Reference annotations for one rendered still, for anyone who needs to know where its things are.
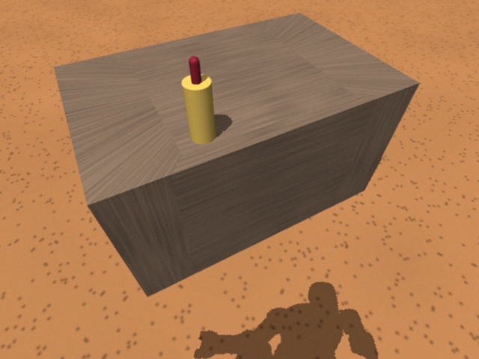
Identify bottle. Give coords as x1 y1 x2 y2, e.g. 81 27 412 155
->
182 56 216 144

